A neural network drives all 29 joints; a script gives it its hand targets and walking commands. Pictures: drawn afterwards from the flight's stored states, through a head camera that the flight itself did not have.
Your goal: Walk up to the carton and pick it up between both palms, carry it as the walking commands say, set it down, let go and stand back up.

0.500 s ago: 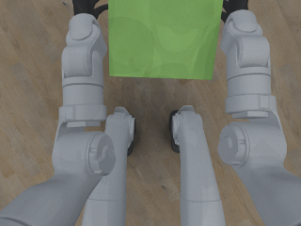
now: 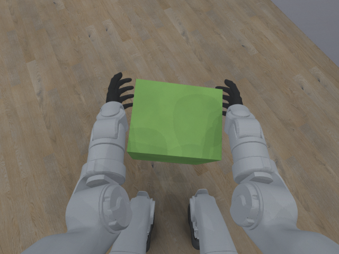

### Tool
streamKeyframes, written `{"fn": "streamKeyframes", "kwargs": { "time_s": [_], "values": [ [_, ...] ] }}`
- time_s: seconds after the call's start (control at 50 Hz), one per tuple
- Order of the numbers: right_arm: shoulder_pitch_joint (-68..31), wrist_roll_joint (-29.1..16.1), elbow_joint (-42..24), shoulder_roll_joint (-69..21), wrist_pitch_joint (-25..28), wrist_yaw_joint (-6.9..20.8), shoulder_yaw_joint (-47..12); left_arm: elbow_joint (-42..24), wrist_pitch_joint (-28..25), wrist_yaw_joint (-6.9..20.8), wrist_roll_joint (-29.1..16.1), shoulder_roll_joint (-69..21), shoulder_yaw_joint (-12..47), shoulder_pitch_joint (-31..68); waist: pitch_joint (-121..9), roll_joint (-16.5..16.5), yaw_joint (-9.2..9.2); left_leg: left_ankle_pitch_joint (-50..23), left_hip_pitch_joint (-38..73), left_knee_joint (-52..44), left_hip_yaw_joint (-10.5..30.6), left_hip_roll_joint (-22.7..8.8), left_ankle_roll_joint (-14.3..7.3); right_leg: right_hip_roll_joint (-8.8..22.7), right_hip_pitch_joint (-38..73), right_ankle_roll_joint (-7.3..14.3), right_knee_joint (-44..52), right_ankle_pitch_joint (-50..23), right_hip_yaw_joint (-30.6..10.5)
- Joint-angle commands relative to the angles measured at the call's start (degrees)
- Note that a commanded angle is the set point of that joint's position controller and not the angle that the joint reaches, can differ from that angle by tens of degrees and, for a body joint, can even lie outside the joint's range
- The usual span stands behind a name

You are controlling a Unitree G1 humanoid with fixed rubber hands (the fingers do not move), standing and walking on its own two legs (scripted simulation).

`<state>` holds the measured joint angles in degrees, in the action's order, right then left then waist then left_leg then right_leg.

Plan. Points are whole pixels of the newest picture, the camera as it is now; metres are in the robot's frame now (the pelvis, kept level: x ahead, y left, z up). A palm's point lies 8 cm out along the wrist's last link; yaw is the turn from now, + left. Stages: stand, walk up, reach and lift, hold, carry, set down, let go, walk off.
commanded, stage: reach and lift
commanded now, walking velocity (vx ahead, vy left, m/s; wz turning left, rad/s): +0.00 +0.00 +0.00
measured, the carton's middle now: (171, 129) +0.41 +0.00 -0.10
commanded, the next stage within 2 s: none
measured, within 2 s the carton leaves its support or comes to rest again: neither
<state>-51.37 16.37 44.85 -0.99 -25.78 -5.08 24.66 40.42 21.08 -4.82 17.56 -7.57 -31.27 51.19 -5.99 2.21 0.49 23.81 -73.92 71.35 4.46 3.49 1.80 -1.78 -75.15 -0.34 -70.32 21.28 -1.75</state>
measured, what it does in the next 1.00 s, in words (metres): rises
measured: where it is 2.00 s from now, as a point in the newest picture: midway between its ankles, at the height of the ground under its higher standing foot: (170, 235)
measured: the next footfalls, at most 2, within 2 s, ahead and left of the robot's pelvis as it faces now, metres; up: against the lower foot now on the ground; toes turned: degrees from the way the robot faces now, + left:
none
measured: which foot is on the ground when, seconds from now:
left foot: down 0.00-1.00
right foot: down 0.00-1.00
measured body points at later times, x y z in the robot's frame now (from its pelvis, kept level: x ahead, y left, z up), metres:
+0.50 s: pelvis +0.06 +0.00 +0.08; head +0.20 -0.01 +0.51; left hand +0.43 +0.14 +0.04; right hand +0.43 -0.15 +0.03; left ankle +0.08 +0.13 -0.61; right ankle +0.10 -0.12 -0.61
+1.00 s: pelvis +0.07 +0.00 +0.12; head +0.11 -0.01 +0.57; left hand +0.41 +0.14 +0.12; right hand +0.41 -0.15 +0.11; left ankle +0.08 +0.13 -0.61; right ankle +0.10 -0.12 -0.61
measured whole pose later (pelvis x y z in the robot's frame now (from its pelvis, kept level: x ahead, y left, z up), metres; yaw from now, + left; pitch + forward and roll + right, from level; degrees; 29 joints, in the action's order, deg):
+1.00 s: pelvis +0.07 +0.00 +0.12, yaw -1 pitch +7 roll +0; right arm -23.7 19.5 28.0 -10.5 -27.5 -4.0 18.5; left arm 28.5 24.2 -0.5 21.5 -12.4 -24.9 25.9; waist -2.3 1.1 0.8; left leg 14.3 -24.5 31.9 5.1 1.2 1.2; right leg -1.9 -25.8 0.4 -31.3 12.4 -2.5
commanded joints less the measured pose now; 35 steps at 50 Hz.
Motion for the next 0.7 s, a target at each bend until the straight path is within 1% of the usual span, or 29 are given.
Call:
{"fn": "streamKeyframes", "kwargs": {
  "time_s": [0.0, 0.02, 0.04, 0.06, 0.08, 0.1, 0.12, 0.14, 0.16, 0.2, 0.22, 0.24, 0.26, 0.3, 0.32, 0.34, 0.38, 0.4, 0.42, 0.44, 0.46, 0.48, 0.52, 0.54, 0.58, 0.6, 0.62, 0.64, 0.68],
  "values": [
    [-39.8, -8.8, -4.4, -64.1, 6.4, 17.3, -23.0, 12.7, 1.1, 18.5, -7.0, -61.1, 27.0, 26.2, -37.6, -2.4, -0.11, -3.8, 18.2, -12.2, -1.5, 4.4, -1.9, -5.0, 27.6, -0.4, 11.1, -3.0, 1.4],
    [-34.8, -5.5, 2.1, -62.8, 5.7, 17.7, -18.9, 12.9, 0.7, 18.6, -6.2, -58.5, 24.6, 29.1, -33.7, -3.1, -3.23, 0.4, 14.1, -11.9, -2.3, 4.4, -1.6, -4.7, 28.0, 0.5, 12.2, 0.2, 1.1],
    [-35.8, -6.6, -2.2, -64.8, 5.7, 17.6, -21.5, 10.7, 0.5, 18.5, -5.3, -60.4, 25.7, 24.7, -35.0, -2.3, -0.73, -0.1, 17.8, -14.6, -2.0, 5.0, -1.8, -5.0, 32.9, 0.2, 13.8, -0.8, 0.9],
    [-30.7, -2.8, 0.8, -60.4, 6.1, 17.5, -18.1, 11.6, 0.3, 19.3, -4.4, -57.1, 24.4, 25.9, -29.9, -2.0, -3.53, -1.3, 16.3, -14.5, -2.5, 4.7, -1.4, -5.1, 28.8, 0.7, 15.2, -2.0, 0.5],
    [-35.9, -6.7, -5.8, -64.1, 6.5, 17.4, -24.5, 11.7, 0.0, 19.2, -3.4, -57.6, 23.9, 20.9, -36.5, -3.3, 2.43, -8.6, 19.7, -15.4, -3.1, 5.5, -1.5, -5.3, 38.3, -0.2, 16.1, -8.5, 0.0],
    [-31.2, -5.6, -3.9, -65.1, 6.2, 17.0, -23.9, 8.5, -1.0, 19.0, -5.5, -57.4, 25.8, 21.8, -35.6, -8.1, -2.07, -9.2, 21.2, -15.7, -1.5, 5.1, -1.9, -5.4, 40.0, -0.3, 16.3, -10.7, 0.0],
    [-33.1, -4.8, -7.3, -62.4, 7.5, 17.2, -24.6, 6.7, -1.5, 19.4, -5.0, -57.8, 27.5, 21.8, -36.3, -5.6, -1.53, -8.1, 21.7, -15.4, -0.9, 5.3, -1.7, -5.5, 35.5, -0.1, 15.5, -8.3, -0.3],
    [-31.0, -5.2, -5.4, -62.6, 7.5, 17.5, -24.7, 10.1, -1.2, 18.8, -3.3, -57.8, 25.6, 19.0, -34.3, -3.6, 1.96, -9.7, 23.4, -17.4, -1.4, 5.2, -2.0, -4.9, 35.8, 0.3, 16.5, -9.0, -0.5],
    [-31.3, -6.7, -9.9, -62.7, 8.7, 17.1, -26.9, 8.1, -1.8, 18.5, -5.5, -60.2, 29.5, 18.5, -37.3, -2.0, -0.64, -14.8, 27.1, -18.4, -0.7, 4.9, -1.7, -5.2, 38.5, 0.2, 16.7, -14.4, -0.4],
    [-24.5, -6.2, -7.3, -65.7, 8.6, 17.6, -28.1, 3.2, -3.4, 18.4, -4.0, -58.0, 30.3, 17.5, -39.4, -4.9, -0.44, -18.0, 27.0, -17.6, -1.0, 4.8, -1.6, -5.6, 39.3, -0.1, 17.3, -18.8, -0.7],
    [-24.8, -9.0, -11.1, -67.1, 9.8, 17.3, -31.9, -2.4, -4.5, 17.8, -7.0, -59.3, 34.6, 19.6, -42.3, -3.5, -0.27, -22.7, 31.2, -19.4, -0.7, 4.8, -1.4, -5.9, 43.2, -0.5, 18.0, -24.4, -1.3],
    [-21.4, -7.2, -9.1, -65.1, 9.5, 17.1, -31.4, 4.9, -3.3, 18.4, -4.1, -58.3, 32.4, 11.4, -38.5, -4.1, 0.74, -21.5, 29.1, -19.8, -0.4, 4.7, -2.0, -5.4, 41.6, -0.4, 18.4, -22.5, -0.9],
    [-22.5, -7.7, -12.7, -65.9, 10.1, 17.8, -32.5, 0.1, -4.0, 18.0, -5.2, -58.6, 36.8, 13.0, -40.0, -4.3, -0.98, -22.5, 33.0, -20.5, 1.1, 4.4, -2.0, -6.3, 39.9, 0.2, 18.6, -21.3, -0.2],
    [-20.1, -9.7, -14.6, -64.1, 10.4, 18.1, -35.0, -1.9, -3.4, 17.5, -7.7, -60.1, 41.2, 10.3, -41.4, -0.6, -1.12, -30.1, 40.5, -22.8, 1.2, 3.9, -0.7, -6.5, 41.3, -0.3, 20.1, -25.8, 0.0],
    [-17.6, -7.5, -13.9, -64.4, 10.0, 18.0, -35.0, -5.0, -3.6, 17.3, -7.7, -59.3, 42.2, 11.5, -40.3, -5.4, -2.55, -28.0, 37.3, -22.8, 1.3, 3.9, -0.3, -7.1, 42.9, -0.1, 21.3, -25.2, 0.1],
    [-15.7, -7.2, -11.5, -62.9, 10.7, 17.8, -35.8, -2.1, -4.4, 17.8, -6.0, -57.2, 40.0, 11.7, -38.3, -1.9, 0.20, -27.1, 34.4, -22.4, 0.1, 4.2, -0.7, -5.8, 40.7, 0.2, 21.6, -25.6, -1.6],
    [-13.2, -9.3, -15.0, -66.4, 10.6, 17.9, -39.3, -7.9, -4.1, 17.7, -9.9, -62.9, 48.1, 9.2, -44.1, 0.0, -2.12, -32.3, 42.3, -25.0, 0.8, 3.8, 0.2, -6.0, 48.4, -0.2, 22.6, -29.9, -0.9],
    [-15.5, -10.0, -15.9, -67.6, 10.4, 18.1, -39.0, -7.3, -3.9, 18.0, -8.6, -60.5, 45.2, 7.8, -42.5, -3.3, -0.65, -30.4, 42.0, -24.7, 0.9, 3.8, -0.4, -5.9, 46.0, 0.0, 23.2, -27.6, -1.2],
    [-15.2, -8.2, -15.5, -63.7, 10.9, 17.8, -37.1, -0.7, -2.9, 18.1, -5.6, -60.2, 42.1, 3.3, -34.1, -1.5, -1.44, -27.0, 37.5, -25.9, 0.2, 4.1, 0.1, -5.1, 44.3, 0.3, 25.5, -24.7, -1.4],
    [-14.9, -8.7, -17.5, -65.2, 10.5, 17.9, -39.7, -5.0, -3.4, 18.3, -6.5, -60.0, 44.4, 2.8, -37.0, -3.6, 0.39, -30.4, 41.0, -27.1, 0.8, 3.4, -0.7, -5.6, 47.7, 0.0, 25.3, -28.2, -1.8],
    [-14.7, -9.7, -19.2, -65.7, 11.1, 18.2, -40.7, -6.8, -3.5, 18.4, -7.2, -61.4, 46.5, 5.3, -41.1, -1.4, -0.12, -31.0, 42.2, -26.8, 0.1, 4.0, 0.0, -5.0, 51.3, 0.2, 26.8, -29.0, -2.3],
    [-12.2, -11.7, -20.8, -70.0, 10.0, 18.0, -43.7, -11.1, -3.4, 17.8, -9.6, -61.4, 49.6, 2.9, -44.4, -5.1, -0.49, -36.2, 47.6, -28.2, 1.4, 3.3, -1.2, -6.1, 54.3, -1.2, 25.3, -34.1, -0.6],
    [-7.3, -5.8, -11.5, -63.2, 9.4, 17.9, -36.2, -5.1, -2.5, 18.0, -5.8, -59.1, 42.6, 4.4, -28.2, -0.9, -0.63, -26.3, 39.8, -30.5, 0.3, 3.2, -0.3, -4.8, 47.4, 0.1, 28.9, -24.6, -1.8],
    [-8.0, -7.7, -16.1, -67.9, 9.1, 18.8, -40.0, -6.7, -2.4, 18.4, -5.5, -61.2, 43.7, -0.4, -32.8, -4.1, 1.81, -29.0, 43.9, -30.7, -0.1, 3.5, -0.1, -5.0, 51.1, 0.1, 30.1, -26.8, -1.8],
    [-14.3, -10.5, -17.7, -67.8, 8.9, 18.6, -40.7, -3.5, -1.8, 18.4, -6.7, -62.2, 40.9, 0.3, -32.6, -2.2, 2.94, -24.4, 46.1, -32.1, -0.7, 3.7, -0.8, -4.4, 52.9, -0.3, 31.3, -20.9, -2.4],
    [-14.3, -9.1, -16.1, -65.6, 8.9, 18.4, -38.9, -4.3, -1.7, 18.8, -6.7, -62.0, 41.7, 6.4, -30.2, -0.5, 0.25, -20.7, 45.1, -32.3, -0.9, 2.9, -0.8, -4.0, 51.2, 0.3, 31.6, -18.0, -2.5],
    [-15.2, -10.4, -18.9, -66.5, 9.3, 18.5, -42.1, -5.2, -1.9, 19.2, -6.5, -61.2, 42.2, 4.0, -32.8, -1.4, 3.50, -27.2, 47.7, -32.8, -0.6, 3.5, -1.3, -4.1, 54.0, -0.2, 32.1, -23.7, -2.5],
    [-11.0, -7.9, -16.4, -66.9, 8.6, 18.6, -38.8, -6.3, -1.8, 19.0, -7.1, -62.3, 42.7, 4.4, -30.8, -4.4, -0.49, -26.6, 48.0, -33.4, -0.2, 2.4, -0.9, -4.7, 53.2, -0.1, 32.0, -23.5, -0.7],
    [-9.3, -6.8, -18.9, -63.9, 8.1, 18.3, -38.2, -2.1, 0.1, 19.5, -5.8, -63.5, 41.6, -2.3, -30.1, -1.4, -0.51, -30.0, 49.9, -34.6, 0.2, 2.6, -0.4, -4.1, 54.3, 0.3, 33.2, -25.5, -1.4]
  ]
}}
